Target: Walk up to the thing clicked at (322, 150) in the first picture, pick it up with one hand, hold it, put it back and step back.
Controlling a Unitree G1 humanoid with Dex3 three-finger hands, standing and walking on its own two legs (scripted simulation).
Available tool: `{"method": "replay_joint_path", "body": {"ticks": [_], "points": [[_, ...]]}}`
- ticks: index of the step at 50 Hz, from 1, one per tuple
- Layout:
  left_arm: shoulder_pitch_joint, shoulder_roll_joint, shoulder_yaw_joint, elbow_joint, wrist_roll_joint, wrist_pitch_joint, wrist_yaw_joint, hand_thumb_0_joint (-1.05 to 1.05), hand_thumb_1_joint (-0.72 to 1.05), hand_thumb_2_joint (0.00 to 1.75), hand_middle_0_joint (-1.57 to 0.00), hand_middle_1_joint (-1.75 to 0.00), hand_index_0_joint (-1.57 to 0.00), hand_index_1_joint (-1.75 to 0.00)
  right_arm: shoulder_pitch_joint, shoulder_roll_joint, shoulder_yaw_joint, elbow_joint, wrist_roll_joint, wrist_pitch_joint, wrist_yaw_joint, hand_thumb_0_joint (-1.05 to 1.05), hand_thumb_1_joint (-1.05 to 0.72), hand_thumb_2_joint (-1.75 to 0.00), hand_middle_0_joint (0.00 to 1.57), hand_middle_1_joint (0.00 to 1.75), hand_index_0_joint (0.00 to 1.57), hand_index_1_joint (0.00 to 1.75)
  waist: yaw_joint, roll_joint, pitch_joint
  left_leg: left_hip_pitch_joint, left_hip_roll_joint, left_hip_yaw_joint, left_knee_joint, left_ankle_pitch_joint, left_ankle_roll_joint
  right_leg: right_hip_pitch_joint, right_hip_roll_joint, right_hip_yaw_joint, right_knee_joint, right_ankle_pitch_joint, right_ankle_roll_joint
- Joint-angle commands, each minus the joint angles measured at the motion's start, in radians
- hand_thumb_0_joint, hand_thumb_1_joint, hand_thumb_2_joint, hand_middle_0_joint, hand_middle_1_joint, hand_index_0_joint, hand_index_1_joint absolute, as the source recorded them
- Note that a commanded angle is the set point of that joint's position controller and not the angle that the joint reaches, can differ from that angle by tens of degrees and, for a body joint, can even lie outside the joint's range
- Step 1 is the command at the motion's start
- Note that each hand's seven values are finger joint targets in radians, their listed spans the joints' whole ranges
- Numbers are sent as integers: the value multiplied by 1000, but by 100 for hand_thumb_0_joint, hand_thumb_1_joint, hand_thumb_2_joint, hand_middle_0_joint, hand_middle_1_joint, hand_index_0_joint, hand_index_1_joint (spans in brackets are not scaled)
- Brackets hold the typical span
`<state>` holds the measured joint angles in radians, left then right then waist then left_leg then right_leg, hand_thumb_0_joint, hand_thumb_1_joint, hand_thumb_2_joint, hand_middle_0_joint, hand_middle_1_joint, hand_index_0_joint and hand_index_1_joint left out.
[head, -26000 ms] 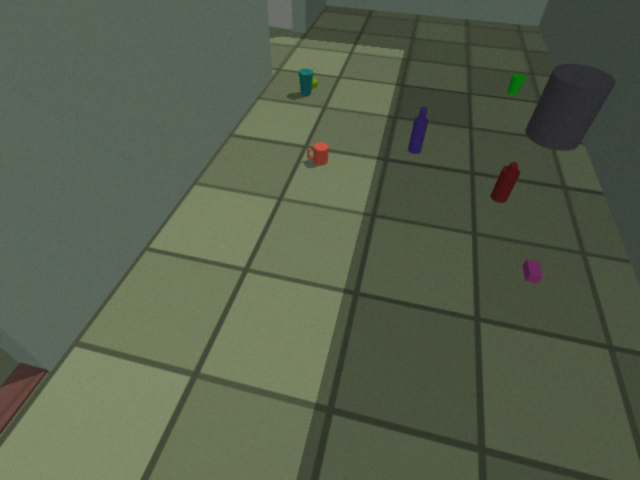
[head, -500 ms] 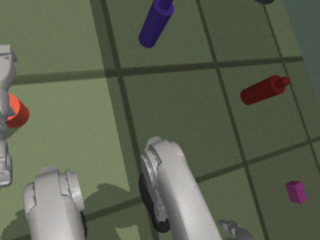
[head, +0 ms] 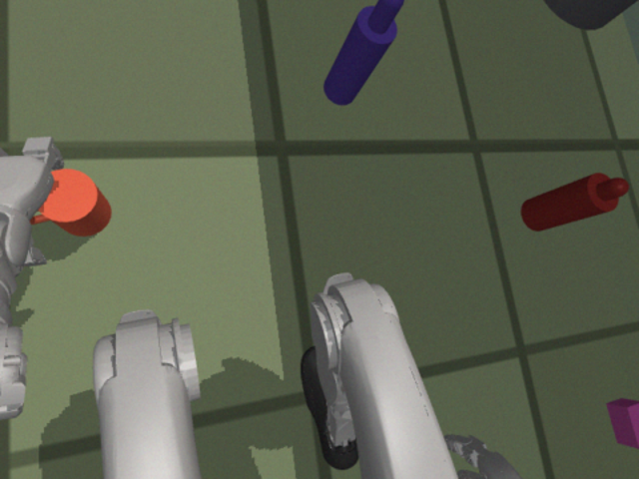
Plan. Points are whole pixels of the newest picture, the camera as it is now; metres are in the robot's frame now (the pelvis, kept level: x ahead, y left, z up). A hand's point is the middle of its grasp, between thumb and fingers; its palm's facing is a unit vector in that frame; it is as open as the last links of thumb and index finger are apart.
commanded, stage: rest palm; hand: left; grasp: from above
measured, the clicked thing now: (63, 207) +0.50 +0.27 -0.29
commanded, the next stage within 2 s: close in 0.76 s
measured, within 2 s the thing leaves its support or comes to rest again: neither
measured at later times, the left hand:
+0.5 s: hand (59, 201) +0.49 +0.26 -0.23, palm faces -0.44 -0.07 -0.89, open 13.9 cm
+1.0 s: hand (64, 206) +0.49 +0.26 -0.24, palm faces -0.44 -0.08 -0.89, open 12.6 cm
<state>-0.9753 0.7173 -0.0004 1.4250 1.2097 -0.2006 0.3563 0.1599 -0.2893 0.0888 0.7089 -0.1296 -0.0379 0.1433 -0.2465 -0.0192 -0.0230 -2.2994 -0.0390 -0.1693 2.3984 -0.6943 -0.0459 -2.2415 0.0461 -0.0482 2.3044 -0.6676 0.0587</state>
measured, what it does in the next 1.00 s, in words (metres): stands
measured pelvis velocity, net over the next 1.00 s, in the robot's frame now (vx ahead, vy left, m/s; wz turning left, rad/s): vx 0.00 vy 0.01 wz -0.08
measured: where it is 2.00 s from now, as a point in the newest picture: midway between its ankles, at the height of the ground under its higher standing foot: (258, 452)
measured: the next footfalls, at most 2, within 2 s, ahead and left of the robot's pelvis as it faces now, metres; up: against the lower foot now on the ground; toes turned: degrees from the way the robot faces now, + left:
none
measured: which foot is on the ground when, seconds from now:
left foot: down 0.00-1.00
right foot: down 0.00-1.00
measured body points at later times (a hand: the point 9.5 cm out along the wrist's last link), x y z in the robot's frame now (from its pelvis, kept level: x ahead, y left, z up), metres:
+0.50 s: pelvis +0.00 +0.01 -0.02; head +0.28 +0.08 +0.33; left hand +0.51 +0.26 -0.18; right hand -0.01 -0.25 -0.10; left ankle +0.07 +0.13 -0.30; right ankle +0.10 -0.13 -0.30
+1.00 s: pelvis +0.00 +0.01 -0.02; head +0.27 +0.09 +0.32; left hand +0.51 +0.26 -0.19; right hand +0.01 -0.26 -0.08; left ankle +0.07 +0.13 -0.30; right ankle +0.10 -0.13 -0.30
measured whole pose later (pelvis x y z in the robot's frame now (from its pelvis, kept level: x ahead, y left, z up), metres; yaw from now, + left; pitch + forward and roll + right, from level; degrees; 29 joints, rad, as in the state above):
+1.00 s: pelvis +0.00 +0.01 -0.02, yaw -5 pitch +31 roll -12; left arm -1.09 0.89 0.08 1.70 1.30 -0.18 0.58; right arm 0.16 -0.33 0.21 0.69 -0.22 -0.17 0.22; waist -0.39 -0.08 0.09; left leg -2.34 -0.03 -0.24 2.50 -0.72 -0.04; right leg -2.26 0.07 -0.10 2.35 -0.65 0.07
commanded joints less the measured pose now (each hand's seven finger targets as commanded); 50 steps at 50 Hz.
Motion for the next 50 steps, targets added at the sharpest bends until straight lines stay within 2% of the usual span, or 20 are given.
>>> {"method": "replay_joint_path", "body": {"ticks": [1,4,8,11,14,21,25,27,33,34,37,38,39,40,43,45,46,48,49,50], "points": [[-407,185,23,-38,48,-15,110,0,-45,98,-9,-108,-11,-105,235,-256,-73,23,-14,-12,-13,0,-91,-90,20,30,20,30,-85,317,-616,508,19,104,-241,135,60,263,14,-139,-218,172,-93],[-431,187,22,45,74,0,147,0,-47,99,-8,-107,-9,-106,228,-260,-53,21,-30,-19,-10,0,-90,-90,20,30,20,30,-111,323,-601,487,17,107,-227,159,64,277,16,-141,-207,203,-89],[-421,239,57,127,99,35,189,0,-47,98,-7,-106,-9,-104,203,-277,-40,9,-43,-35,-3,0,-90,-90,20,30,20,30,-108,360,-578,503,22,97,-235,159,60,242,11,-152,-177,205,-89],[-458,264,71,102,101,54,208,0,-48,95,-6,-104,-8,-102,203,-281,-30,-4,-51,-49,7,0,-90,-90,20,30,20,30,-128,380,-599,496,22,102,-213,170,66,272,16,-148,-177,223,-88],[-450,310,97,72,81,65,221,0,-50,95,-6,-103,-7,-101,200,-288,-22,-7,-51,-57,12,0,-90,-90,20,30,20,30,-115,396,-636,492,24,104,-204,175,68,301,20,-145,-172,232,-89],[-398,311,101,67,34,76,208,0,-49,95,-6,-103,-8,-101,225,-289,-7,3,-54,-74,28,0,-90,-90,20,30,20,30,-129,387,-640,466,29,94,-178,204,68,333,26,-151,-159,262,-88],[-390,324,99,68,32,63,182,0,-50,97,-7,-103,-8,-101,251,-298,4,9,-59,-87,41,0,-90,-90,20,30,20,30,-149,370,-621,450,33,91,-147,238,71,362,27,-155,-158,297,-83],[-358,349,129,66,21,55,184,0,-47,100,-8,-104,-9,-103,261,-313,5,4,-59,-88,43,0,-90,-90,20,30,20,30,-139,375,-625,464,33,81,-156,261,65,373,27,-165,-157,305,-87],[-364,354,111,69,37,19,179,0,-45,104,-11,-106,-11,-105,246,-314,18,-4,-65,-94,56,0,-90,-90,20,30,20,30,-145,397,-578,443,35,73,-163,205,62,357,34,-176,-159,252,-92],[-360,389,139,70,43,15,189,0,-43,105,-12,-107,-12,-106,265,-320,18,6,-68,-93,55,0,-90,-90,20,30,20,30,-148,386,-592,453,37,72,-159,219,65,379,36,-179,-161,272,-86],[-366,368,120,102,56,7,200,0,-42,103,-12,-107,-13,-106,252,-315,20,4,-73,-99,61,0,-90,-90,20,30,20,30,-157,365,-555,419,38,72,-152,175,70,359,39,-177,-167,240,-84],[-386,334,89,101,50,4,205,0,-43,106,-13,-106,-13,-106,238,-311,27,1,-72,-104,62,0,-90,-90,20,30,20,30,-166,370,-545,416,38,71,-154,170,68,349,39,-180,-171,234,-85],[-405,350,97,98,54,0,213,0,-44,104,-11,-107,-11,-106,245,-322,28,2,-77,-109,63,0,-90,-90,20,30,20,30,-180,376,-539,438,39,66,-151,177,66,338,39,-188,-168,240,-86],[-390,378,110,103,59,-2,222,0,-44,106,-11,-108,-11,-107,236,-325,25,5,-73,-111,60,0,-90,-90,20,30,20,30,-162,381,-551,443,41,63,-156,177,65,340,42,-187,-165,239,-86],[-388,377,109,138,76,3,244,0,-42,109,-13,-109,-13,-109,234,-328,30,10,-81,-114,64,0,-90,-90,20,30,20,30,-169,392,-546,448,42,63,-154,195,63,348,41,-190,-159,259,-84],[-413,325,66,157,80,10,249,0,-26,99,-21,-109,-24,-106,225,-320,38,5,-84,-124,71,0,-89,-90,20,30,20,30,-187,407,-514,465,43,62,-155,187,59,316,42,-192,-152,254,-86],[-424,369,96,152,75,10,259,0,-21,100,-24,-110,-27,-107,223,-333,33,13,-86,-126,71,0,-89,-90,20,30,20,30,-188,401,-513,456,47,55,-151,183,60,313,43,-199,-154,251,-84],[-417,370,97,167,80,20,269,0,-16,94,-27,-109,-31,-105,224,-338,40,6,-90,-134,75,0,-89,-90,20,30,20,30,-191,408,-517,466,45,56,-157,195,59,333,42,-198,-155,260,-84],[-399,326,56,206,74,29,269,0,-16,93,-27,-108,-31,-104,196,-330,43,4,-82,-135,74,0,-90,-90,20,30,20,30,-178,403,-501,449,44,61,-158,162,60,312,45,-193,-161,234,-87],[-430,377,87,160,77,25,275,0,-14,92,-28,-109,-32,-105,211,-342,40,6,-88,-139,76,0,-89,-90,20,30,20,30,-192,412,-504,453,46,56,-157,171,59,314,43,-201,-157,241,-84]]}}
